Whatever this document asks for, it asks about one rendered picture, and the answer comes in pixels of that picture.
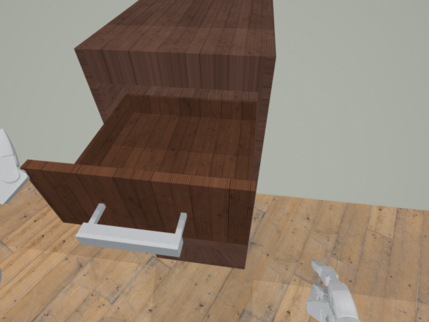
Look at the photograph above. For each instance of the drawer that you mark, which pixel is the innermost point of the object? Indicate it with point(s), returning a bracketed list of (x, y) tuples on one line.
[(156, 157)]

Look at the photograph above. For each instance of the handle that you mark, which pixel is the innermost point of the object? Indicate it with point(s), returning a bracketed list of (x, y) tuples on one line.
[(137, 240)]

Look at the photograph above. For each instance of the cabinet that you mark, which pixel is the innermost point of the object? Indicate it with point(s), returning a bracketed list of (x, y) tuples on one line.
[(210, 49)]

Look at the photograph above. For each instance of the robot left hand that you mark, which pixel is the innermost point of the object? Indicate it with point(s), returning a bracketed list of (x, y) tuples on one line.
[(11, 178)]

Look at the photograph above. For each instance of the robot right hand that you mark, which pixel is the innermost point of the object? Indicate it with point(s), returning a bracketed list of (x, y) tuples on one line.
[(334, 302)]

